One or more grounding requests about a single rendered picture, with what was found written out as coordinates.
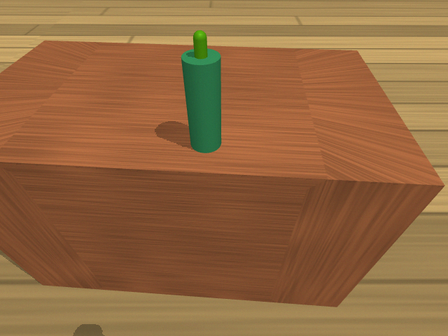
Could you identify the bottle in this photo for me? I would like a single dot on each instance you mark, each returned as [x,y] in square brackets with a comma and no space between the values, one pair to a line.
[202,82]

